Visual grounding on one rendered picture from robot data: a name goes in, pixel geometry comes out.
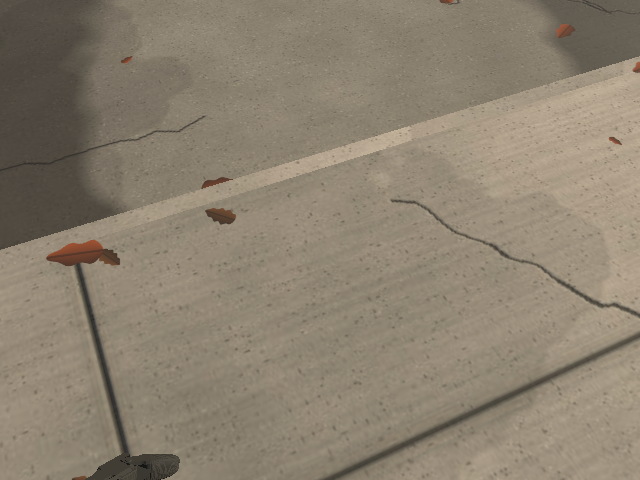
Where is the left robot hand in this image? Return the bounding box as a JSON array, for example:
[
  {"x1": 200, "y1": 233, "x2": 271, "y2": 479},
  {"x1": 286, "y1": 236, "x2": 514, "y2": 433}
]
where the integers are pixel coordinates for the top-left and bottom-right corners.
[{"x1": 85, "y1": 453, "x2": 180, "y2": 480}]

